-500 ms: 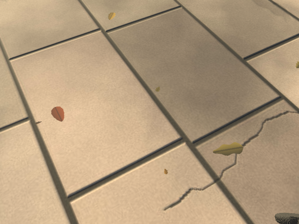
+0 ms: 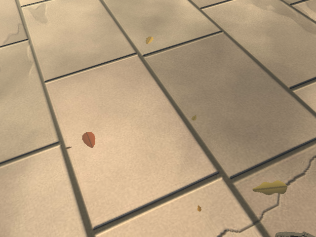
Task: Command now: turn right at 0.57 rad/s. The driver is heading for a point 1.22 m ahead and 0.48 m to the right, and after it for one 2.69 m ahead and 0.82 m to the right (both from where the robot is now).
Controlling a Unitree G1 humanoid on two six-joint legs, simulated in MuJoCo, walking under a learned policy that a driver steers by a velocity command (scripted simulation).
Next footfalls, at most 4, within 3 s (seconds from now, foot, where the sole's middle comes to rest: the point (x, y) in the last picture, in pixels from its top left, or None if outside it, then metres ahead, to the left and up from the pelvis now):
0.40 left None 0.12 0.10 -0.76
0.86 right None -0.05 -0.12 -0.76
1.34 left None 0.36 -0.32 -0.76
1.74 right None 0.61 -0.67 -0.76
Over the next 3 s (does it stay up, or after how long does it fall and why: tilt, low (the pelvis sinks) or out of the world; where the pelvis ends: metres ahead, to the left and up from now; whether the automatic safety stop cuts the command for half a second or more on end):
stays up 1.17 -0.29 0.01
